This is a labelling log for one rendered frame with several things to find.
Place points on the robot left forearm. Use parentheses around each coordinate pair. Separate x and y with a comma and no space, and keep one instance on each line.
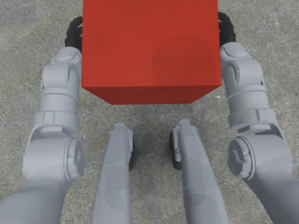
(58,98)

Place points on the robot right shin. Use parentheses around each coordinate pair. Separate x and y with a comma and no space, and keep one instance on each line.
(177,153)

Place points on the robot right hand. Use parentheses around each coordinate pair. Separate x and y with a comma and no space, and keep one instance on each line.
(226,33)

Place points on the robot right upper arm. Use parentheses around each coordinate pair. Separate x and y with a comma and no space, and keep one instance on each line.
(264,162)

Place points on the robot left hand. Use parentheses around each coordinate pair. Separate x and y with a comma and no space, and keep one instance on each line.
(73,34)

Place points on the robot right forearm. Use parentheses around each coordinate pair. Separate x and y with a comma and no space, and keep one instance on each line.
(246,93)

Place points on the robot left upper arm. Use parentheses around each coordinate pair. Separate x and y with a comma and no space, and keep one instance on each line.
(50,166)

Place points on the left robot thigh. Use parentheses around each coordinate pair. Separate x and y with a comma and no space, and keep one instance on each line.
(112,200)

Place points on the carton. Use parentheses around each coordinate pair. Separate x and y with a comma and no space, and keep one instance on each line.
(143,52)

